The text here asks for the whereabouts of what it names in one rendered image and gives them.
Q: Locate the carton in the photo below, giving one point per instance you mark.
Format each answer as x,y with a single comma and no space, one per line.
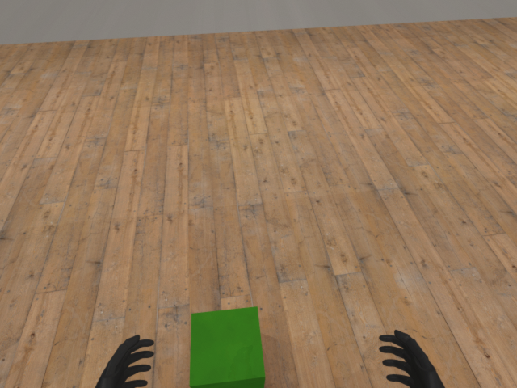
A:
226,349

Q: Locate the robot right hand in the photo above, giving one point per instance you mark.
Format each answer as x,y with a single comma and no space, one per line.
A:
417,365

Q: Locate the robot left hand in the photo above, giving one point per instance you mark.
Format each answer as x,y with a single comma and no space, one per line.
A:
118,370

